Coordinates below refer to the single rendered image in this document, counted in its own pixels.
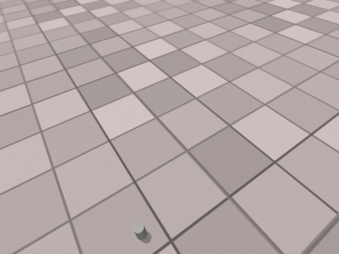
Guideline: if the can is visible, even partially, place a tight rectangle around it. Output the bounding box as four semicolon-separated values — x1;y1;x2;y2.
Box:
133;221;147;240

